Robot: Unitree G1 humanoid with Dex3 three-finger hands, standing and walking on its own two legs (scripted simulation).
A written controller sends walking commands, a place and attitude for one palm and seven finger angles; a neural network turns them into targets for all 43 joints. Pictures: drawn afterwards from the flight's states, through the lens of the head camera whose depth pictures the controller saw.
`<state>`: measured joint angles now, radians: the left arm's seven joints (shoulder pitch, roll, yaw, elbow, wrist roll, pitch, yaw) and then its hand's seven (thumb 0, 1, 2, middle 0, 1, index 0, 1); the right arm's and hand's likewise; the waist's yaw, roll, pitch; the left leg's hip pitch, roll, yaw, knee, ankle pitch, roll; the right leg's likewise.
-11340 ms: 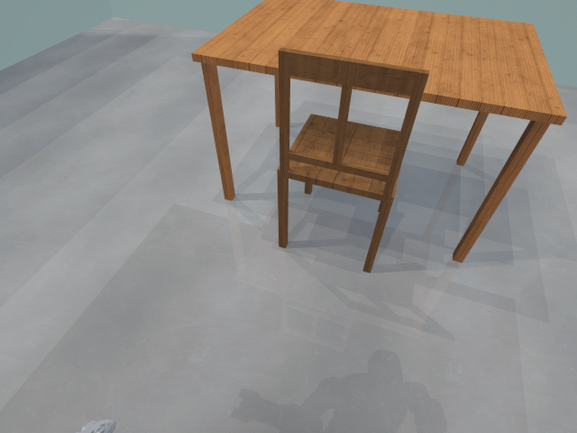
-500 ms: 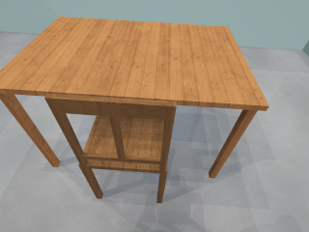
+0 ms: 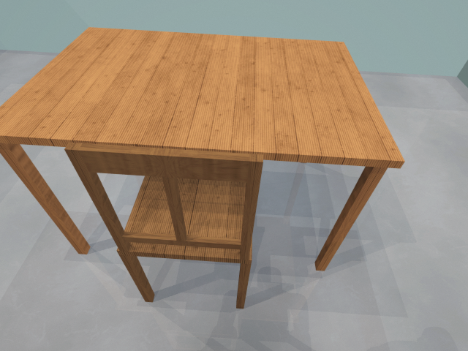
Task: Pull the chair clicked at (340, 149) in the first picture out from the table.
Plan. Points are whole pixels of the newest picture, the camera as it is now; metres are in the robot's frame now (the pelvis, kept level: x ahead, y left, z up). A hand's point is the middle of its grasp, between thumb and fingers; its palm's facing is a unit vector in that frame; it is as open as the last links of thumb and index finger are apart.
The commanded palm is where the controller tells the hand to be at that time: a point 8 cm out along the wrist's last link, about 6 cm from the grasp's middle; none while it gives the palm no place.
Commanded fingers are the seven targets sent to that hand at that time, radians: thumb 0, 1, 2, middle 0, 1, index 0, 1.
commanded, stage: raise the hand toward the chair's back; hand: left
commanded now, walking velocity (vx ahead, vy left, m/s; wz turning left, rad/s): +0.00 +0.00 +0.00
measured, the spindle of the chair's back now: (176, 210) +0.46 +0.17 -0.11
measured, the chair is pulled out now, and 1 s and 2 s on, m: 0.00 0.00 0.00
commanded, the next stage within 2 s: none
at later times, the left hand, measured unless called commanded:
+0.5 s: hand (165, 333) +0.17 +0.13 -0.07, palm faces +0.02 -1.00 +0.00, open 9.3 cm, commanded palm +0.12 +0.21 -0.07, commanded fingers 0.00 0.36 0.67 -0.15 -0.22 -0.15 -0.22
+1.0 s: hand (135, 312) +0.20 +0.19 -0.05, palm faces +0.06 -1.00 -0.06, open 13.7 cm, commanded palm +0.16 +0.23 -0.05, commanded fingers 0.00 -0.22 0.42 -0.09 -0.12 -0.09 -0.12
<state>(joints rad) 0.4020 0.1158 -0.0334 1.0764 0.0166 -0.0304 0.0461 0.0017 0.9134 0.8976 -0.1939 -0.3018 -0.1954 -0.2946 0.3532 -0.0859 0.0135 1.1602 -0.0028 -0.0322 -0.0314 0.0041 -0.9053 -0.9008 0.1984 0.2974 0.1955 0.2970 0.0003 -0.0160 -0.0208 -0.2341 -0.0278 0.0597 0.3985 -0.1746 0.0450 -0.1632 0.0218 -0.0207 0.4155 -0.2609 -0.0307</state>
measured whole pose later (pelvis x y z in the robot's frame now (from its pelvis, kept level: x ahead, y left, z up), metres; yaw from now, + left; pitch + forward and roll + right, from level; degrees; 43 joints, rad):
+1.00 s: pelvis -0.02 -0.02 -0.10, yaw +0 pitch +17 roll -1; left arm 0.44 0.22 0.22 -0.06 -0.31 -0.35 -0.25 0.00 0.01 0.51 -0.11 -0.16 -0.11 -0.15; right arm 0.26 -0.22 -0.04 0.61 0.03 -0.18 -0.07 0.02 -0.90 -0.90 0.20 0.30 0.20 0.30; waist -0.01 0.02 -0.13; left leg -0.98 0.02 0.03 1.16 -0.48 0.02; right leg -0.89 0.04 -0.07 1.16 -0.58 -0.06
